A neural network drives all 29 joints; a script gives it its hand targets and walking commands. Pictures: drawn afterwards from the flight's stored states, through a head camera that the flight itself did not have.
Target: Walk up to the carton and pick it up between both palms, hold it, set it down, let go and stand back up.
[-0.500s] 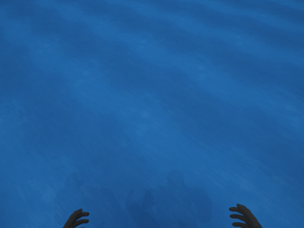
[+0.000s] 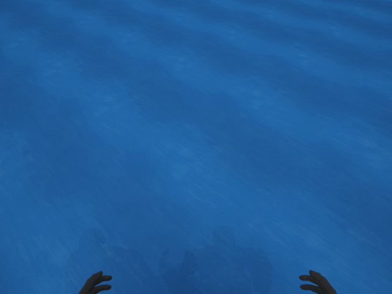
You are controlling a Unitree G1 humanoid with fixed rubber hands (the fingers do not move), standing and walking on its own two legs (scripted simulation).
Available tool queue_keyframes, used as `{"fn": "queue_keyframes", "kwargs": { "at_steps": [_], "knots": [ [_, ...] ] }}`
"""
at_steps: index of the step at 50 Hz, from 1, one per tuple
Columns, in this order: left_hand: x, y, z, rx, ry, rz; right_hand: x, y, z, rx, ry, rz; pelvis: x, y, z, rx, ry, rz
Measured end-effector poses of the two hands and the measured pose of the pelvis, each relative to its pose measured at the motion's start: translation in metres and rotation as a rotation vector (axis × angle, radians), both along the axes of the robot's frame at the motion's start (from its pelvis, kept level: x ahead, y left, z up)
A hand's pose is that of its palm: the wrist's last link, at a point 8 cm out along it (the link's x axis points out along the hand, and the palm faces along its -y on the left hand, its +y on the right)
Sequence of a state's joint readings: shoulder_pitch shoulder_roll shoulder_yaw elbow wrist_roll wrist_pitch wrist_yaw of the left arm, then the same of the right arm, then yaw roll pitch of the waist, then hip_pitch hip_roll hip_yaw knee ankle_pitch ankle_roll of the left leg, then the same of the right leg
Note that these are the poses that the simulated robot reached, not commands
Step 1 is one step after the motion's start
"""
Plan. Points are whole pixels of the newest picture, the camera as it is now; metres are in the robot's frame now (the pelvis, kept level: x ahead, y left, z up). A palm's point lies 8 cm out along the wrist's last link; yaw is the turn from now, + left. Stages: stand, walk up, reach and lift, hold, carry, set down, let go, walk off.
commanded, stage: stand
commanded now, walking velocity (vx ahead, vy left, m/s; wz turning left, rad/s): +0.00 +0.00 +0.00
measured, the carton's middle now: out of the picture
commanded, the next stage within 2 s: none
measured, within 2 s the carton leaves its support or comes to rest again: neither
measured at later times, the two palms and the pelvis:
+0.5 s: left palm out of the picture +0.11 +0.25 -0.09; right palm out of the picture +0.11 -0.25 -0.09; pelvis -0.01 +0.00 +0.00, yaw +0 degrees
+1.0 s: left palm out of the picture +0.10 +0.26 -0.09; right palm out of the picture +0.10 -0.25 -0.09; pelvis -0.01 +0.00 +0.00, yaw +0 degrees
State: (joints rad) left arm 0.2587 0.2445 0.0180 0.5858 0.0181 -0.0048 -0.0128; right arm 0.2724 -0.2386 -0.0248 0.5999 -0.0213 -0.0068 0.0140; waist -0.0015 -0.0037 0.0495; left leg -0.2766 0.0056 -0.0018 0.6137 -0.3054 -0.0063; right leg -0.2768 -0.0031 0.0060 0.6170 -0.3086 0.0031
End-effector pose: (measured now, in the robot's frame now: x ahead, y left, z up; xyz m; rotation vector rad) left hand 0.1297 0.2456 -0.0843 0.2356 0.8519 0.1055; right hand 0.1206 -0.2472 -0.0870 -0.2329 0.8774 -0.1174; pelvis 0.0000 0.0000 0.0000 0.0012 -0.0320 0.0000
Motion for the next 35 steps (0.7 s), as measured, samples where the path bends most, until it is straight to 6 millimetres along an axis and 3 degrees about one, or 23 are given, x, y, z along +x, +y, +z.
{"fn": "queue_keyframes", "kwargs": {
  "at_steps": [35],
  "knots": [
    [-0.027, 0.009, -0.005, 0.010, 0.054, 0.017, -0.017, 0.001, -0.003, -0.001, 0.033, -0.011, -0.007, 0.004, 0.002, 0.000, -0.002, -0.002]
  ]
}}
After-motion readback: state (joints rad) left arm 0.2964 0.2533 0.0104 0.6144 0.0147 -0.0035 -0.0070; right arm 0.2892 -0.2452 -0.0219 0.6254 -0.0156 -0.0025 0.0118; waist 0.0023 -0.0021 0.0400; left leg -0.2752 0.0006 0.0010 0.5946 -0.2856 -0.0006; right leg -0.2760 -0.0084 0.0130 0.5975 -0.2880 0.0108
